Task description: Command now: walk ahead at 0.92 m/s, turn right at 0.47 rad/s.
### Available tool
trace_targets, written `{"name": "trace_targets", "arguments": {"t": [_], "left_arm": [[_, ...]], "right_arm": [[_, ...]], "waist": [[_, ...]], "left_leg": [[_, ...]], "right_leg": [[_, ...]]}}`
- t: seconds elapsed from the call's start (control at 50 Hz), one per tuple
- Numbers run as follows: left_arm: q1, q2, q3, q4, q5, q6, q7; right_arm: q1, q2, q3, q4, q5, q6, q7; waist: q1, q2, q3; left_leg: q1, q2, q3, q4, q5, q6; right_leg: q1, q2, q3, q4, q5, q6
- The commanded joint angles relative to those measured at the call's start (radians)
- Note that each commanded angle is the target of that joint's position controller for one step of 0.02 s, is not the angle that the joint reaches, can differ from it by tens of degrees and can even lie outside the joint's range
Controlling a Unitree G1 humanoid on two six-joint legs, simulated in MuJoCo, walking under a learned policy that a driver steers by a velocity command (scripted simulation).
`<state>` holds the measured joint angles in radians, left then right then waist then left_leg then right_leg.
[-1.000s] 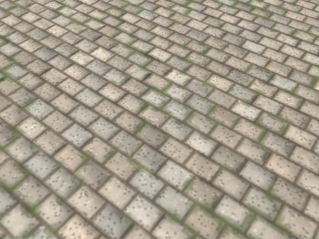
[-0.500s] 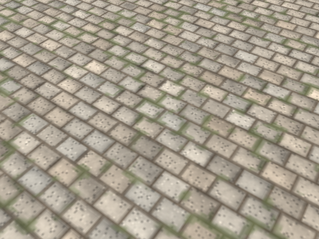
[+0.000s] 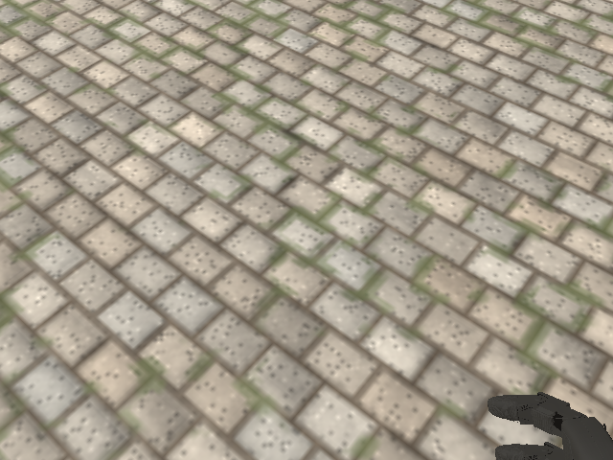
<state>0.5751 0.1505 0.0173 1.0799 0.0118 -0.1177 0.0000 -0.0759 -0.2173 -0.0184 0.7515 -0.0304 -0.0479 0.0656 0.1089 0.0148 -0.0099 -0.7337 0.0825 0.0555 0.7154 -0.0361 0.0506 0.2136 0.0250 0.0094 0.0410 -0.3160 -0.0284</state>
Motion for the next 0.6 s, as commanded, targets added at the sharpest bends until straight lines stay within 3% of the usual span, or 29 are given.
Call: {"name": "trace_targets", "arguments": {"t": [0.02,0.04,0.06,0.08,0.1,0.12,0.14,0.16,0.18,0.2,0.24,0.28,0.34,0.36,0.42,0.46,0.48,0.5,0.52,0.54,0.56,0.58,0.6], "left_arm": [[-0.070,0.221,0.040,-0.066,-0.005,-0.013,0.005],[-0.071,0.247,0.048,-0.064,0.004,-0.010,0.003],[-0.094,0.269,0.056,-0.070,0.009,-0.002,0.004],[-0.112,0.246,0.056,-0.088,0.012,-0.001,0.002],[-0.039,0.052,0.021,-0.142,-0.012,-0.001,-0.011],[-0.054,0.111,0.036,-0.175,-0.048,-0.008,-0.015],[-0.153,0.147,0.048,-0.197,-0.035,0.005,-0.010],[-0.196,0.147,0.047,-0.199,-0.021,0.015,-0.017],[-0.214,0.128,0.048,-0.200,-0.009,0.026,-0.027],[-0.212,0.105,0.047,-0.213,0.009,0.042,-0.036],[-0.264,0.071,0.042,-0.258,0.017,0.076,-0.051],[-0.338,0.065,0.035,-0.301,0.019,0.096,-0.063],[-0.448,0.091,0.028,-0.346,0.006,0.108,-0.075],[-0.493,0.097,0.024,-0.377,0.006,0.110,-0.080],[-0.608,0.124,0.018,-0.412,0.013,0.103,-0.092],[-0.600,0.132,0.017,-0.418,0.008,0.096,-0.093],[-0.572,0.157,0.022,-0.408,0.004,0.096,-0.087],[-0.493,0.180,0.031,-0.389,0.002,0.096,-0.078],[-0.337,0.220,0.049,-0.350,-0.004,0.096,-0.068],[-0.138,0.269,0.078,-0.294,-0.004,0.093,-0.053],[-0.044,0.288,0.103,-0.245,0.004,0.090,-0.027],[-0.156,0.360,0.116,-0.247,0.010,0.092,-0.016],[-0.161,0.432,0.129,-0.290,0.034,0.095,-0.021]], "right_arm": [[-0.029,-0.090,-0.021,-0.073,0.007,-0.018,-0.021],[0.096,-0.127,-0.036,-0.043,0.011,-0.025,-0.036],[0.317,-0.165,-0.056,0.023,0.015,-0.033,-0.052],[0.516,-0.232,-0.082,0.071,-0.004,-0.041,-0.072],[0.592,-0.333,-0.103,0.076,-0.050,-0.048,-0.079],[0.531,-0.302,-0.101,0.062,-0.038,-0.044,-0.062],[0.391,-0.225,-0.087,0.054,-0.033,-0.043,-0.059],[0.334,-0.148,-0.072,0.049,-0.023,-0.049,-0.056],[0.318,-0.119,-0.065,0.061,-0.022,-0.054,-0.058],[0.333,-0.084,-0.054,0.087,-0.017,-0.057,-0.061],[0.367,-0.049,-0.045,0.128,0.004,-0.072,-0.057],[0.392,-0.053,-0.045,0.148,0.014,-0.085,-0.053],[0.404,-0.057,-0.042,0.155,0.003,-0.097,-0.052],[0.427,-0.082,-0.044,0.157,0.002,-0.104,-0.056],[0.488,-0.118,-0.045,0.175,0.006,-0.097,-0.075],[0.515,-0.175,-0.049,0.168,0.010,-0.087,-0.091],[0.529,-0.203,-0.056,0.165,0.010,-0.072,-0.102],[0.520,-0.234,-0.065,0.157,0.006,-0.053,-0.111],[0.482,-0.260,-0.075,0.138,-0.002,-0.033,-0.115],[0.440,-0.273,-0.082,0.117,-0.008,-0.017,-0.110],[0.423,-0.249,-0.083,0.113,-0.003,-0.012,-0.094],[0.426,-0.091,-0.049,0.053,-0.011,-0.026,-0.079],[0.462,-0.097,-0.040,-0.043,0.028,-0.044,-0.081]], "waist": [[-0.116,-0.108,0.100],[-0.173,-0.134,0.011],[-0.272,-0.122,-0.105],[-0.349,-0.085,-0.220],[-0.273,0.208,-0.370],[-0.239,0.279,-0.396],[-0.181,0.196,-0.192],[-0.166,0.065,-0.096],[-0.143,0.037,-0.053],[-0.111,0.057,-0.021],[-0.086,0.076,0.031],[-0.079,0.060,0.071],[-0.077,0.031,0.125],[-0.074,0.038,0.151],[-0.096,-0.014,0.202],[-0.076,0.027,0.159],[-0.056,0.046,0.121],[-0.008,0.077,0.070],[0.070,0.102,-0.010],[0.154,0.098,-0.097],[0.171,0.006,-0.112],[0.013,-0.253,-0.016],[-0.030,-0.188,-0.241]], "left_leg": [[0.251,-0.086,0.036,-0.108,-0.049,0.026],[0.411,-0.120,0.032,-0.107,-0.114,0.039],[0.667,-0.137,0.033,-0.151,-0.139,0.045],[0.965,-0.011,-0.075,-0.125,-0.247,0.049],[1.201,0.316,-0.532,-0.251,-0.774,0.074],[1.101,0.378,-0.918,-0.524,-0.985,0.091],[0.945,0.338,-0.771,-0.525,-0.942,0.073],[0.799,0.311,-0.582,-0.507,-0.732,0.071],[0.699,0.273,-0.450,-0.516,-0.572,0.056],[0.624,0.247,-0.338,-0.525,-0.483,0.041],[0.572,0.227,-0.193,-0.555,-0.367,0.021],[0.557,0.211,-0.058,-0.581,-0.241,0.003],[0.534,0.129,0.131,-0.616,-0.077,-0.023],[0.538,0.156,0.149,-0.628,-0.004,-0.020],[0.653,0.128,0.255,-0.645,0.280,-0.041],[0.754,0.151,0.295,-0.528,0.807,-0.058],[0.827,0.160,0.298,-0.448,1.013,-0.062],[0.857,0.176,0.291,-0.331,1.128,-0.059],[0.846,0.194,0.274,-0.143,1.195,-0.042],[0.765,0.209,0.241,0.127,1.129,-0.013],[0.586,0.117,0.231,0.485,0.609,-0.013],[0.187,-0.066,0.170,0.851,-0.468,-0.044],[-0.027,-0.109,-0.042,1.005,-0.485,-0.065]], "right_leg": [[-0.174,-0.234,0.095,0.100,0.842,-0.157],[-0.170,-0.233,0.089,0.268,1.015,-0.142],[-0.244,-0.201,0.072,0.518,0.990,-0.126],[-0.466,-0.142,0.065,0.818,0.740,-0.116],[-0.786,-0.012,0.046,1.203,-0.060,-0.103],[-0.879,0.016,0.114,1.356,-0.115,-0.135],[-0.953,-0.052,0.089,1.407,-0.004,-0.142],[-0.944,-0.102,0.070,1.367,0.078,-0.137],[-0.902,-0.128,0.070,1.326,0.097,-0.128],[-0.875,-0.148,0.069,1.306,0.099,-0.117],[-0.903,-0.179,0.055,1.290,0.117,-0.101],[-0.968,-0.186,0.028,1.278,0.204,-0.092],[-0.977,-0.149,-0.038,1.135,0.362,-0.100],[-0.976,-0.160,-0.053,1.053,0.391,-0.108],[-0.928,-0.108,-0.167,0.816,0.409,-0.137],[-0.824,-0.039,-0.233,0.732,0.391,-0.168],[-0.781,0.006,-0.262,0.714,0.344,-0.181],[-0.693,0.035,-0.264,0.701,0.289,-0.195],[-0.538,0.065,-0.252,0.707,0.222,-0.213],[-0.324,0.080,-0.200,0.672,0.146,-0.244],[-0.124,0.059,-0.089,0.540,0.147,-0.268],[-0.004,-0.139,0.209,0.597,0.504,-0.289],[0.197,-0.305,0.635,0.427,0.506,-0.476]]}}
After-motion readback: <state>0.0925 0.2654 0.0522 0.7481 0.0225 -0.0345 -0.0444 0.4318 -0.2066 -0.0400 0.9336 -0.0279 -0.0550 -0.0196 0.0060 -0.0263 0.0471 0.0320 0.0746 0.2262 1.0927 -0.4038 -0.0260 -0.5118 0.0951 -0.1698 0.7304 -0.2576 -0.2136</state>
